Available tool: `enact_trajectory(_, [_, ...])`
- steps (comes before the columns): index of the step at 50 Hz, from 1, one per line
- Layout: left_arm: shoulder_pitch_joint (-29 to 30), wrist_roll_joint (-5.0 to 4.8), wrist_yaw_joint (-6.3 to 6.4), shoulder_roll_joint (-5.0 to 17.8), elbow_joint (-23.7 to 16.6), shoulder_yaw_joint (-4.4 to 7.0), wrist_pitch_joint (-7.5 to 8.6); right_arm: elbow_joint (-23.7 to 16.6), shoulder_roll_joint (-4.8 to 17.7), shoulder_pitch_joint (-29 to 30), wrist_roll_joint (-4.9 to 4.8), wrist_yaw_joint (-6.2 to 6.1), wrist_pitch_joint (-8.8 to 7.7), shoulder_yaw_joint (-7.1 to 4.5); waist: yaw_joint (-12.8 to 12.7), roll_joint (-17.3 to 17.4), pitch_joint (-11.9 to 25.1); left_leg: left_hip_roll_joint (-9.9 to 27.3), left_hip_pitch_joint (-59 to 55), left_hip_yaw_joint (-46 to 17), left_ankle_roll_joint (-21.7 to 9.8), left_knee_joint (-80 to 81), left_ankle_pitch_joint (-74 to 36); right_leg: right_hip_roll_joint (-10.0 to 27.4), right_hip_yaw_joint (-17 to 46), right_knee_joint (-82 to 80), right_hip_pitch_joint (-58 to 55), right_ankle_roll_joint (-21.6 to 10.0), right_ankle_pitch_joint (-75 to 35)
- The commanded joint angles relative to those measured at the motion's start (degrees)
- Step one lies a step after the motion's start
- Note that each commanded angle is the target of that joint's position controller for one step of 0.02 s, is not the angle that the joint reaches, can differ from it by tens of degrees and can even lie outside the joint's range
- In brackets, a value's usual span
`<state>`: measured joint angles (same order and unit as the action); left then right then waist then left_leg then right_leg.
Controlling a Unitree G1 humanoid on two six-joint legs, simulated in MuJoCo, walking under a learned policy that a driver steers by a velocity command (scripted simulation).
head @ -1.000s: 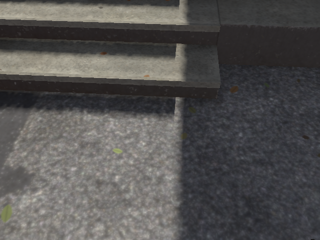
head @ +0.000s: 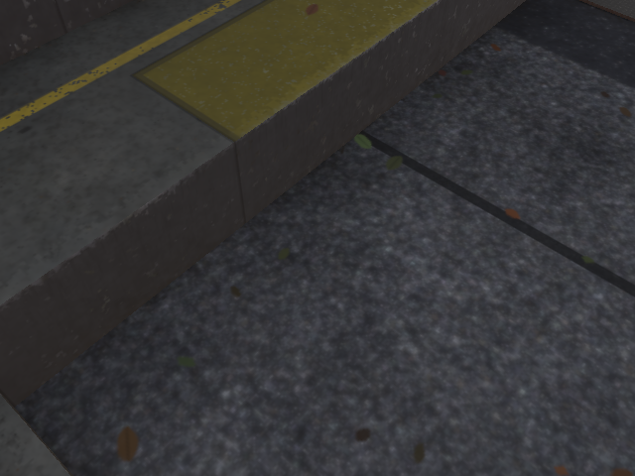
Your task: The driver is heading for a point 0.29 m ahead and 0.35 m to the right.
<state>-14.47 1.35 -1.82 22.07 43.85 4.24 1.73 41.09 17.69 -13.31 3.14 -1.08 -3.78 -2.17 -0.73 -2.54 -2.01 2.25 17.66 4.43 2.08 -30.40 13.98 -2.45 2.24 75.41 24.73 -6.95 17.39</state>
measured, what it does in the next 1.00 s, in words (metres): walks ahead, turning right: right foot, then left foot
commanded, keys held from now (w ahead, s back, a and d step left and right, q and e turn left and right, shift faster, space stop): w+e+shift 0.60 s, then e+shift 0.08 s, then shift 0.32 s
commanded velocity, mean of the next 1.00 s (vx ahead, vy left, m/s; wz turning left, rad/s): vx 0.79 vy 0.00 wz -0.85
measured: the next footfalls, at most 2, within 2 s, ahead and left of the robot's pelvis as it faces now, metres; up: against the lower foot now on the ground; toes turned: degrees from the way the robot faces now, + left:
right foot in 0.32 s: +0.47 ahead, -0.09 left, +0.00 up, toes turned -20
left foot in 0.72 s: +0.92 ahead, -0.15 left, +0.00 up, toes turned -43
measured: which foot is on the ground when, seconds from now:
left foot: down 0.00-0.30, up 0.32-0.70, down 0.72-1.00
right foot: up 0.00-0.30, down 0.32-0.70, up 0.72-1.00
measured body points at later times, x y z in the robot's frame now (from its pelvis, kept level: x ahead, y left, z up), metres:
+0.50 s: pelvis +0.45 -0.08 +0.00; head +0.49 -0.09 +0.44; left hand +0.60 +0.18 -0.13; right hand +0.51 -0.37 -0.09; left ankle +0.54 +0.10 -0.64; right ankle +0.43 -0.08 -0.73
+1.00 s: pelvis +0.79 -0.19 +0.01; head +0.82 -0.23 +0.46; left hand +1.13 -0.18 -0.08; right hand +0.58 -0.39 -0.11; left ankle +0.89 -0.12 -0.73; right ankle +0.77 -0.33 -0.67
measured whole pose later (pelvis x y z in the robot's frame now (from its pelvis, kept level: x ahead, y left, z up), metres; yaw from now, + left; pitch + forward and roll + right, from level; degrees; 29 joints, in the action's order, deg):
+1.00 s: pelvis +0.79 -0.19 +0.01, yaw -49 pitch +1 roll +1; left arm -3.5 2.0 -2.3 19.4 38.2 2.8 -0.5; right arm 46.4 17.5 -20.8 1.0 0.5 -3.5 -2.0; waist 4.3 -1.4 -5.5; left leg 1.8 12.9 5.8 0.0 -23.0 10.9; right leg -3.5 3.9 51.9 34.9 -1.3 15.2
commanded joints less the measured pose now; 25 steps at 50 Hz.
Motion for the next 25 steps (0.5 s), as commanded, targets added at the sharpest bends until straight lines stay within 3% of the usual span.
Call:
enact_trajectory(1, [5.9,0.70,-2.00,-2.7,-8.3,-1.66,-1.16,2.2,2.0,-8.6,-1.21,0.79,-1.66,-0.74,2.0,8.1,0.9,15.3,-14.6,-15.6,-6.0,18.2,3.1,7.7,2.6,1.5,19.9,0.7,-2.0])
enact_trajectory(3, [9.5,0.92,-2.60,-3.2,-11.1,-2.30,-1.91,3.2,2.4,-7.7,-1.79,1.32,-2.73,-0.79,0.7,7.6,-1.3,15.0,-11.9,-8.0,-5.4,20.7,-5.3,8.5,1.6,-0.8,21.7,1.1,-6.2])
enact_trajectory(5, [12.1,0.43,-2.86,-2.8,-12.7,-2.55,-2.17,3.9,2.7,-6.1,-1.51,1.38,-3.33,-0.84,-0.6,7.4,-2.7,11.6,-9.6,1.0,-4.4,22.8,-11.3,7.9,-0.4,-5.5,20.4,1.1,-11.9])
enact_trajectory(6, [14.0,0.20,-3.11,-2.9,-14.4,-2.92,-2.25,3.9,4.5,-6.0,-1.20,1.38,-3.78,-1.09,-1.3,8.6,-4.7,13.2,-8.0,2.4,-4.8,24.2,-13.8,8.9,-1.1,-10.9,19.8,1.0,-14.0])
enact_trajectory(7, [16.2,0.42,-3.42,-1.9,-14.6,-2.86,-2.26,4.7,4.5,-6.3,-1.35,1.32,-3.88,-1.16,-1.0,5.9,-6.6,11.8,-8.9,5.8,-4.3,25.5,-17.6,8.1,-3.8,-15.3,19.0,0.5,-15.7])
enact_trajectory(9, [20.4,0.64,-4.08,-2.6,-15.0,-3.32,-1.86,6.1,6.0,-9.7,-1.35,1.00,-3.60,-1.49,0.7,4.0,-8.2,9.7,-11.8,11.0,-3.4,25.7,-26.9,5.6,-9.6,-24.9,14.8,-1.6,-17.1])
enact_trajectory(10, [19.5,0.26,-4.15,-2.8,-14.2,-3.35,-1.73,6.1,7.0,-10.7,-1.25,0.70,-3.45,-1.56,0.4,4.3,-6.3,9.2,-14.6,13.2,-2.7,22.8,-43.4,3.1,-12.0,-27.0,11.0,-2.9,-17.3])
enact_trajectory(11, [18.4,0.44,-3.96,-2.6,-14.1,-3.25,-1.42,5.9,9.7,-11.6,-1.33,0.42,-3.11,-2.09,-1.0,6.1,-5.3,10.8,-17.7,13.4,-2.6,18.2,-58.0,1.6,-13.5,-29.0,8.6,-3.8,-15.3])
enact_trajectory(12, [15.7,0.40,-3.48,-1.3,-13.1,-2.75,-1.24,5.7,11.2,-11.8,-1.38,0.03,-2.28,-2.57,-3.0,7.7,-2.7,12.0,-21.1,13.4,-2.5,12.8,-69.2,-0.5,-14.4,-29.9,5.4,-4.6,-12.4])
enact_trajectory(13, [9.2,0.33,-2.83,0.4,-11.2,-1.89,-0.93,5.4,12.7,-11.0,-1.31,-0.20,-1.13,-3.07,-6.9,8.5,1.4,13.1,-21.8,13.0,-3.0,3.5,-74.2,-2.3,-13.9,-30.6,-2.0,-5.7,-10.3])
enact_trajectory(14, [-2.1,-0.02,-2.01,2.8,-7.7,-0.44,-0.74,4.2,14.2,-8.7,-1.19,-0.32,0.05,-3.61,-12.0,9.4,7.2,14.1,-18.9,11.7,-3.8,-9.8,-75.9,-4.3,-12.7,-30.6,-14.2,-6.9,-7.1])
enact_trajectory(15, [-14.1,-0.02,-0.77,5.5,-3.3,1.51,-0.60,3.0,13.7,-7.1,-0.85,-0.17,0.68,-3.66,-16.1,7.0,12.5,13.2,-8.9,10.6,-3.7,-28.4,-64.7,-5.2,-8.0,-34.9,-31.4,-8.4,-4.9])
enact_trajectory(16, [-10.1,-1.16,0.75,9.0,-2.9,3.21,-1.24,1.1,7.7,-7.4,-0.43,1.02,0.63,-2.47,-9.9,-5.6,8.9,2.6,8.6,10.0,-2.1,-50.2,-5.1,2.1,5.9,-39.1,-38.5,-10.6,-0.2])
enact_trajectory(17, [-5.3,0.58,0.62,15.3,-6.6,4.05,-2.42,-5.6,5.6,-9.1,-1.22,1.13,-0.35,-1.69,-4.0,-11.2,16.0,-4.6,29.5,1.0,0.3,-67.7,15.6,14.8,39.1,-49.3,-51.4,-20.7,1.2])
enact_trajectory(18, [-9.4,0.20,1.31,14.0,-6.8,4.49,-2.59,-7.8,7.6,-3.0,-1.31,1.09,-2.01,-1.50,-7.1,-1.0,18.2,-1.7,33.4,-8.6,-0.3,-65.2,10.0,16.1,46.0,-57.7,-50.6,-20.5,4.7])
enact_trajectory(19, [-8.7,0.01,1.90,11.4,-4.7,4.09,-1.98,-7.6,7.1,-1.5,-1.59,1.05,-2.86,-0.96,-4.8,3.3,10.7,0.6,33.3,-9.1,-0.6,-59.0,7.2,15.2,42.8,-60.3,-42.9,-18.2,2.6])
enact_trajectory(20, [-8.0,-0.15,2.35,9.3,-3.5,3.54,-0.94,-7.2,6.2,-0.3,-1.06,0.79,-2.85,-0.47,-2.0,7.1,4.5,2.7,30.0,-8.7,-0.5,-53.0,6.9,12.8,37.3,-60.8,-33.1,-16.3,-3.2])
enact_trajectory(21, [-5.0,-0.36,2.69,7.7,-3.5,2.91,0.05,-6.3,5.5,-0.1,0.32,0.63,-1.93,-0.19,0.6,9.3,2.5,4.2,24.8,-9.0,-0.2,-48.9,7.8,8.5,30.3,-60.5,-25.1,-14.0,-7.2])
enact_trajectory(22, [-3.6,-0.61,2.78,6.4,-3.8,2.14,0.92,-6.2,5.2,-2.8,1.04,0.81,-0.58,-0.01,3.0,6.6,2.3,4.7,21.4,-9.1,0.7,-45.9,8.9,7.8,28.4,-60.6,-19.6,-15.0,-11.5])
enact_trajectory(23, [-3.9,-1.05,2.50,4.8,-3.4,1.60,1.64,-6.1,5.3,-2.0,1.35,0.89,0.62,-0.02,3.5,6.8,1.3,5.6,19.6,-8.8,1.7,-42.9,10.7,6.4,26.5,-60.9,-15.0,-15.2,-14.0])
enact_trajectory(25, [-4.4,-1.03,2.12,4.6,-3.0,1.45,2.66,-8.4,3.8,4.1,0.95,1.24,1.57,0.52,2.8,7.2,-1.2,6.2,17.4,-7.3,2.9,-33.0,9.6,4.0,23.5,-63.6,-7.3,-14.5,-11.7])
